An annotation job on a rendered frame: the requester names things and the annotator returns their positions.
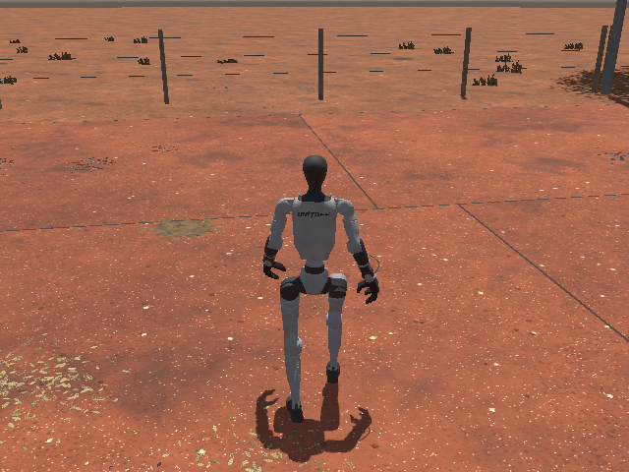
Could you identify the left robot hand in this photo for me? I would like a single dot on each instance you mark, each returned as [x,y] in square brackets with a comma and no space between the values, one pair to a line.
[269,273]

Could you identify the left robot forearm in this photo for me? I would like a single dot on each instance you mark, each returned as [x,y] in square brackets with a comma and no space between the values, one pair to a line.
[269,254]

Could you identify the robot right upper arm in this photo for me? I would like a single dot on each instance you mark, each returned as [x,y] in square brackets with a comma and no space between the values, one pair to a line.
[351,226]

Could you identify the right robot foot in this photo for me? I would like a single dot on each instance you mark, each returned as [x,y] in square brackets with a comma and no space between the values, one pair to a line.
[332,375]

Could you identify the right robot hand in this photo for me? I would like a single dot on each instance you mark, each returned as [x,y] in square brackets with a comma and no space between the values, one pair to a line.
[373,289]

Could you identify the robot right shin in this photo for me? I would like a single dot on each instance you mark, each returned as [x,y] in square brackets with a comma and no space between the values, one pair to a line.
[334,343]

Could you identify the robot left upper arm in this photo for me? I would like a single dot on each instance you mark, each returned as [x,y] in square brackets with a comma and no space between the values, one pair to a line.
[284,206]

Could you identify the right robot forearm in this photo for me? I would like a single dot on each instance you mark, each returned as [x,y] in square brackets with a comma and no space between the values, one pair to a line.
[364,264]

